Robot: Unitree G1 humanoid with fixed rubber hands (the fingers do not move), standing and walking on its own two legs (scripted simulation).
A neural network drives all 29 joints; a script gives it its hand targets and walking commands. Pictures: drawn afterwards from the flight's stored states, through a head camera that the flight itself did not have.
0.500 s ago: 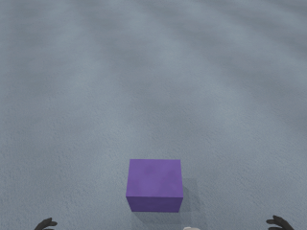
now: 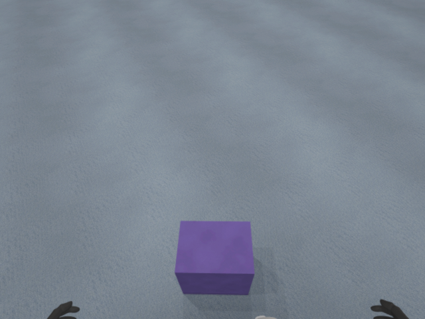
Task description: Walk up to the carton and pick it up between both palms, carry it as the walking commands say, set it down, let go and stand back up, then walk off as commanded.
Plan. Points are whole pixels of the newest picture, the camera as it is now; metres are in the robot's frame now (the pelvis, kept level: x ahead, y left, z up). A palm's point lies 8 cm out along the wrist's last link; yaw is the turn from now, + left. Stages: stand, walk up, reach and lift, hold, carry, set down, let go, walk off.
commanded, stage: walk up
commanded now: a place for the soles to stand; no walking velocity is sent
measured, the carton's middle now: (215, 259) +0.46 +0.03 -0.59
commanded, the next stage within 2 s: none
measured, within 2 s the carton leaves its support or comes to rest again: neither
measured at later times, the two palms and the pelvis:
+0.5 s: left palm out of the picture +0.11 +0.32 -0.06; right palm out of the picture +0.11 -0.32 -0.07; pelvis +0.00 +0.00 +0.00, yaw +0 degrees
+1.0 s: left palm out of the picture +0.11 +0.32 -0.06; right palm out of the picture +0.11 -0.32 -0.07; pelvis +0.00 +0.00 +0.00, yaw -1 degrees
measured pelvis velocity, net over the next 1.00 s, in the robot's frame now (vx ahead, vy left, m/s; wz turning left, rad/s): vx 0.00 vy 0.00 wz -0.01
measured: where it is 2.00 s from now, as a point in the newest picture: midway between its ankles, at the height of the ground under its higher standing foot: outside the picture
